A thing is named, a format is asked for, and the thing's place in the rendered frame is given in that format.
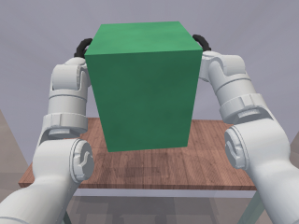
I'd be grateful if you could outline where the carton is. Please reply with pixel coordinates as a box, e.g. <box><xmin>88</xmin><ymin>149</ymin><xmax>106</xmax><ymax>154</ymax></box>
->
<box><xmin>84</xmin><ymin>21</ymin><xmax>203</xmax><ymax>152</ymax></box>

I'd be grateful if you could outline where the left robot forearm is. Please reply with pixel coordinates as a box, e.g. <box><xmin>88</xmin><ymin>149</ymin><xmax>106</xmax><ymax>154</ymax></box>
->
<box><xmin>32</xmin><ymin>57</ymin><xmax>92</xmax><ymax>177</ymax></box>

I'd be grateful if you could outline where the right robot forearm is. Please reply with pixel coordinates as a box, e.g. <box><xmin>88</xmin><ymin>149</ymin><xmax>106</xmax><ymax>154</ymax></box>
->
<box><xmin>198</xmin><ymin>50</ymin><xmax>291</xmax><ymax>157</ymax></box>

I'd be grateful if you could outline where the left robot hand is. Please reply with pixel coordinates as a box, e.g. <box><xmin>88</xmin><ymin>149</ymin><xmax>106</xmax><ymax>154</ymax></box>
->
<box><xmin>74</xmin><ymin>38</ymin><xmax>93</xmax><ymax>59</ymax></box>

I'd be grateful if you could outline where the right robot hand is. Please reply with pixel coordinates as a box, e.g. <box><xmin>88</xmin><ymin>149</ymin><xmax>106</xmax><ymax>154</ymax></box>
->
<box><xmin>192</xmin><ymin>35</ymin><xmax>211</xmax><ymax>52</ymax></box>

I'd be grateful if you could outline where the table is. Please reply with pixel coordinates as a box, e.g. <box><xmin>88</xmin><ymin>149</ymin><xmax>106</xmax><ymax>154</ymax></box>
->
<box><xmin>18</xmin><ymin>117</ymin><xmax>264</xmax><ymax>224</ymax></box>

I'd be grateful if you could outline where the left robot upper arm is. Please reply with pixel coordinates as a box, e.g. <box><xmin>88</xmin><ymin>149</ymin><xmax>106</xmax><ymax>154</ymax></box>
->
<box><xmin>0</xmin><ymin>138</ymin><xmax>94</xmax><ymax>224</ymax></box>

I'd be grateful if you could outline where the right robot upper arm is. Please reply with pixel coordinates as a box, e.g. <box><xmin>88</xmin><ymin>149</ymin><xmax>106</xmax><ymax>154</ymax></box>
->
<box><xmin>224</xmin><ymin>118</ymin><xmax>299</xmax><ymax>224</ymax></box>

